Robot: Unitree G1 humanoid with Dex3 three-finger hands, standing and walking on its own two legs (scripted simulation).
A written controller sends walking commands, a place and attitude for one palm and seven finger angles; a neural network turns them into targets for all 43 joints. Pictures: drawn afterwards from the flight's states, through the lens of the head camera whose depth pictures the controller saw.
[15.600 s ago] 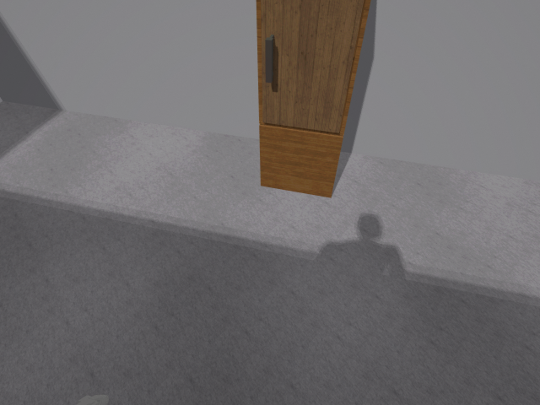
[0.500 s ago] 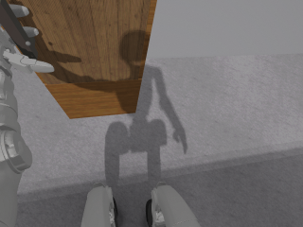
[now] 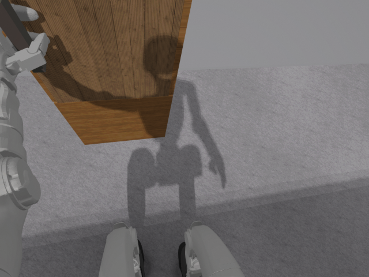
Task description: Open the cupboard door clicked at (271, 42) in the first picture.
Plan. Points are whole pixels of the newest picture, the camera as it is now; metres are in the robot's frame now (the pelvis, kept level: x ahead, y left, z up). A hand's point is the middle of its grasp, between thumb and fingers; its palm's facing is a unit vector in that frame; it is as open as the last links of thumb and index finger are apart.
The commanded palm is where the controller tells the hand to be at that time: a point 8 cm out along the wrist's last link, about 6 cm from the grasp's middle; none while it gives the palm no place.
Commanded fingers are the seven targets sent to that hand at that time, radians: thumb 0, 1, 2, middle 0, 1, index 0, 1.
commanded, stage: close the thumb around the handle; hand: left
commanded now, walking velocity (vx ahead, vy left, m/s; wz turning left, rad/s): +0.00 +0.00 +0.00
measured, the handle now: (21, 29) +0.59 +0.25 +0.08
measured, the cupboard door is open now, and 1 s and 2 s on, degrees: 0 30 51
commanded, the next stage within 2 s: pull the door open along its arc in 0.14 s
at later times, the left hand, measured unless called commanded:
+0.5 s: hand (39, 58) +0.53 +0.22 +0.07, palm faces +0.08 -1.00 -0.01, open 5.5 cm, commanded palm +0.48 +0.25 +0.07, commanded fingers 0.00 0.90 0.90 -0.40 -1.35 -0.40 -1.35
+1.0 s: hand (82, 119) +0.41 +0.14 +0.07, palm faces +0.50 -0.87 +0.01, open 6.0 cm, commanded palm +0.34 +0.16 +0.07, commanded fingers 0.00 0.90 0.90 -0.40 -1.35 -0.40 -1.35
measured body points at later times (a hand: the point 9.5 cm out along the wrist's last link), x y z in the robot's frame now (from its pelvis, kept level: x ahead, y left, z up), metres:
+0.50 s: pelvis +0.01 +0.00 +0.01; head +0.17 +0.03 +0.43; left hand +0.52 +0.28 +0.07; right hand +0.00 -0.26 -0.10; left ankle +0.05 +0.10 -0.62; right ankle +0.01 -0.12 -0.62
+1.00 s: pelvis +0.03 -0.02 +0.03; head +0.11 +0.00 +0.48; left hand +0.37 +0.19 +0.07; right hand +0.17 -0.24 -0.08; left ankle +0.05 +0.10 -0.62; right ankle +0.01 -0.12 -0.62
